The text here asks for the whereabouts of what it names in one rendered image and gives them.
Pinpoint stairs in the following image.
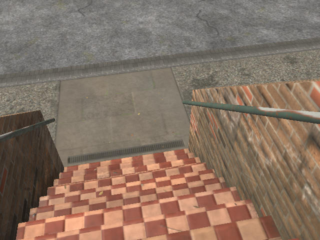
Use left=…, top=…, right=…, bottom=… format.
left=16, top=148, right=300, bottom=240

